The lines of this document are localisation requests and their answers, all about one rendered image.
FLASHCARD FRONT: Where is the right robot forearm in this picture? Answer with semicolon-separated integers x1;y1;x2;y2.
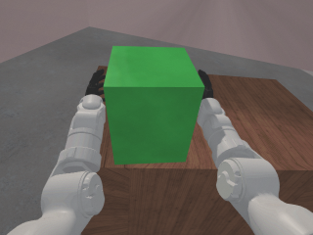
197;98;280;188

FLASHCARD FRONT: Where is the pedestal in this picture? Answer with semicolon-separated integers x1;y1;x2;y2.
81;66;313;235

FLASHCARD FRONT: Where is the left robot upper arm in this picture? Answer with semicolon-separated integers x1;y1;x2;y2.
7;170;105;235

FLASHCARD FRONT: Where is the left robot forearm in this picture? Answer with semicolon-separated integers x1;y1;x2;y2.
40;94;106;211

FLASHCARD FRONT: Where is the robot right hand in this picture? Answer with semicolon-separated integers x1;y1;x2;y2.
198;70;214;99

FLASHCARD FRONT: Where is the carton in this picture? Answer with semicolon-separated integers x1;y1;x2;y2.
103;46;205;165

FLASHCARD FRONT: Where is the robot left hand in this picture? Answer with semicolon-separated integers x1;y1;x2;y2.
85;69;106;102

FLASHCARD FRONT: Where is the right robot upper arm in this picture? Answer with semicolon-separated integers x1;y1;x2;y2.
216;158;313;235

